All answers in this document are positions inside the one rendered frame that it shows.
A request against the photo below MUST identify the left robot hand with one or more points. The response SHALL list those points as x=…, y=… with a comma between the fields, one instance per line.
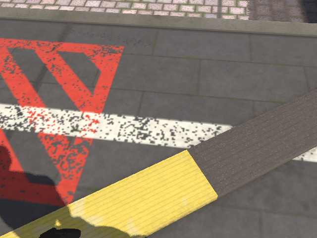
x=61, y=233

